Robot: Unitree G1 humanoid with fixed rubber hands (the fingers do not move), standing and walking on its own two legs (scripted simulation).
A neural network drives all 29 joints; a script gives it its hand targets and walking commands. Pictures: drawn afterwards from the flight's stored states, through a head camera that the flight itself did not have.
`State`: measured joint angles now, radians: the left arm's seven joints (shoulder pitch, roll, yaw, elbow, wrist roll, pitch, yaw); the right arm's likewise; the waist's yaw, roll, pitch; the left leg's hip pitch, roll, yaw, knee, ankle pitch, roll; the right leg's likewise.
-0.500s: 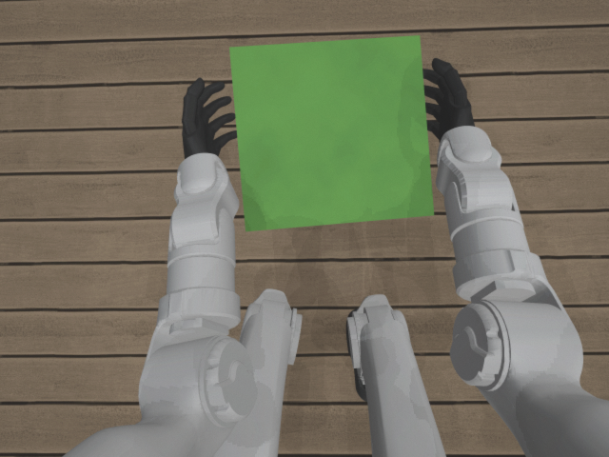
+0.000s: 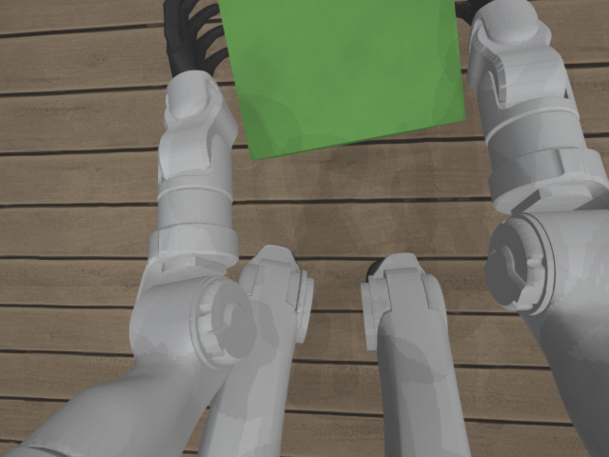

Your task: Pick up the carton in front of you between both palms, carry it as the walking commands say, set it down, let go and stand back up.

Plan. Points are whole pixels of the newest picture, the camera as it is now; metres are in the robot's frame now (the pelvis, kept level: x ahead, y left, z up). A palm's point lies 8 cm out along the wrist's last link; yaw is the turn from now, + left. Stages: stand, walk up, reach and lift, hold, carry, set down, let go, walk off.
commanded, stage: set down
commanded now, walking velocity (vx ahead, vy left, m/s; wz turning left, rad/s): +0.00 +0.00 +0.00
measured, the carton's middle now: (332, 63) +0.53 +0.00 -0.24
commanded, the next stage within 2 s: none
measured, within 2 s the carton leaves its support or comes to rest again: rests again in 0.68 s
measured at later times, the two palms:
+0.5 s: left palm (215, 69) +0.52 +0.14 -0.21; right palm (463, 6) +0.58 -0.15 -0.22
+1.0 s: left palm (205, 79) +0.52 +0.16 -0.23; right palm (451, 14) +0.58 -0.14 -0.24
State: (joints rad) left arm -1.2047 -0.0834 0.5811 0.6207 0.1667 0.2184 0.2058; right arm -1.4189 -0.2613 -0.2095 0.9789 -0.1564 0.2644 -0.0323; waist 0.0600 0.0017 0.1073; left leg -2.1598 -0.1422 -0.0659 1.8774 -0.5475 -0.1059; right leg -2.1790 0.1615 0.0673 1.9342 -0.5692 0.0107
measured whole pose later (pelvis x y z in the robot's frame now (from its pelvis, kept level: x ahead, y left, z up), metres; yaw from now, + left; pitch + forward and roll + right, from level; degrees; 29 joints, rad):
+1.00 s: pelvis -0.01 -0.01 -0.07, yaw +3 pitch +35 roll +6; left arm -1.41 0.06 0.63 0.85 0.12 0.22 0.09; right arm -1.67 -0.35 -0.18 1.18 -0.16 0.21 0.05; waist 0.05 0.05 0.42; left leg -2.17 -0.14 -0.01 2.14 -0.60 -0.12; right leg -2.20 0.09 0.02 2.24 -0.65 -0.05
